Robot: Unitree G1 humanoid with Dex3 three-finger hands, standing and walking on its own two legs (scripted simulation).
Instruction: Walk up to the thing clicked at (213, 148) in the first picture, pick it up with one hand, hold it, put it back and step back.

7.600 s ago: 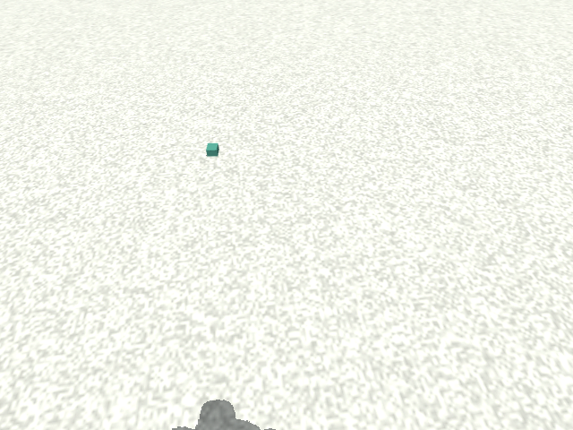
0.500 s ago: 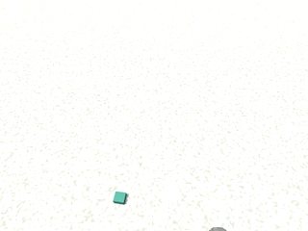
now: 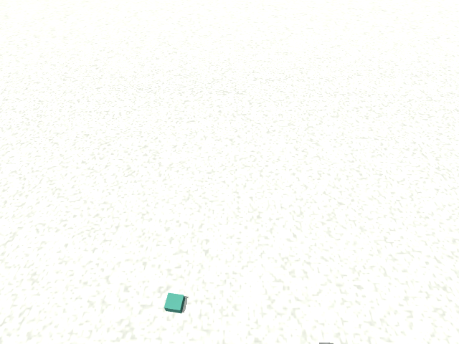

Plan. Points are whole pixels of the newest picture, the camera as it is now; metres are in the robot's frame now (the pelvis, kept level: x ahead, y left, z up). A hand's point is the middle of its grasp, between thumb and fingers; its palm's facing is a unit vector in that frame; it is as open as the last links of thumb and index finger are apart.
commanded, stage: stand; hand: left
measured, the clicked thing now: (174, 303) +0.43 +0.27 -0.76
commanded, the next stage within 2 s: none
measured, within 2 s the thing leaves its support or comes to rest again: neither
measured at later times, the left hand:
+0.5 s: hand out of the picture +0.08 +0.25 -0.15, palm faces -0.01 -0.94 -0.34, open 7.3 cm
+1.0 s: hand out of the picture +0.07 +0.25 -0.16, palm faces -0.02 -0.94 -0.34, open 7.3 cm
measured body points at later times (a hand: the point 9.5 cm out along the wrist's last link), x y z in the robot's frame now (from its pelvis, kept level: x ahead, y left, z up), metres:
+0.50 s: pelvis -0.01 +0.00 +0.00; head +0.00 +0.00 +0.45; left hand +0.08 +0.30 -0.13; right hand +0.07 -0.30 -0.13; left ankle -0.01 +0.13 -0.75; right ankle +0.00 -0.13 -0.75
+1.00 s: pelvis +0.00 +0.00 +0.00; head +0.01 +0.00 +0.45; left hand +0.07 +0.30 -0.13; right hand +0.07 -0.30 -0.14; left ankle -0.01 +0.13 -0.75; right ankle +0.00 -0.13 -0.75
